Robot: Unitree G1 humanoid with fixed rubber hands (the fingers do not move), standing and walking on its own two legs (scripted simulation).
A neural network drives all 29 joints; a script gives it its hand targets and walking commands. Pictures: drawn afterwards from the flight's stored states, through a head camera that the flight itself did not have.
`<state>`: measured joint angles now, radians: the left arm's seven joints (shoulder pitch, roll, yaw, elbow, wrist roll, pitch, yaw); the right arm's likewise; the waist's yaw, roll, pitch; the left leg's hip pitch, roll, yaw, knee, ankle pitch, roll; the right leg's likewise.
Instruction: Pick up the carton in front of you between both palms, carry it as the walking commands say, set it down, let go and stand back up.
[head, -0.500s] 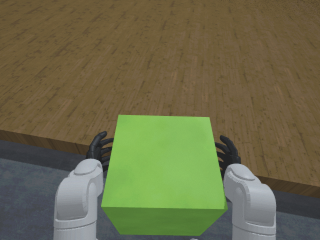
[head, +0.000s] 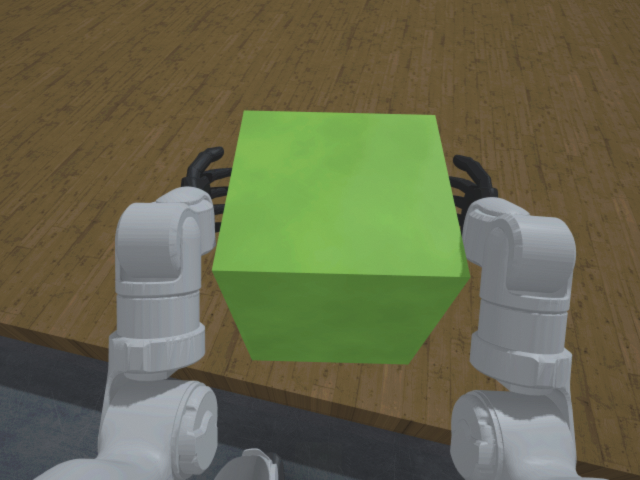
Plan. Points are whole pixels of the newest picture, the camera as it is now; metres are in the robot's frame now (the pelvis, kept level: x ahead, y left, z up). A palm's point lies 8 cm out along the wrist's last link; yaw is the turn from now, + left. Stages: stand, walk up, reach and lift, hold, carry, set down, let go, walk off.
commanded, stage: carry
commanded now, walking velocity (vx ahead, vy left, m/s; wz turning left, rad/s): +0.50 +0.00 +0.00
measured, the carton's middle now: (334, 250) +0.37 +0.00 +0.09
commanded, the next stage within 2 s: none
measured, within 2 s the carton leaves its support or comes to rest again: neither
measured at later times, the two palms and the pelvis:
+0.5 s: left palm (256, 52) +0.75 +0.15 +0.15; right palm (431, 59) +0.74 -0.15 +0.15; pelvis +0.35 +0.01 +0.00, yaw +2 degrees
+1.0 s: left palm out of the picture +1.07 +0.21 +0.36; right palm out of the picture +1.14 -0.09 +0.35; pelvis +0.73 -0.01 +0.13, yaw +12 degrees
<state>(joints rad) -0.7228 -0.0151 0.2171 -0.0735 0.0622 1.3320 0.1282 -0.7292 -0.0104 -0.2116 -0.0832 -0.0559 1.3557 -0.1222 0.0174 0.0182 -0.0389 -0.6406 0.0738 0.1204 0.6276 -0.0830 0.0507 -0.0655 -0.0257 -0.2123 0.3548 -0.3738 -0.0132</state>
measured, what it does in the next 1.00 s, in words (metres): climbs: left foot, then right foot 0.14 m higher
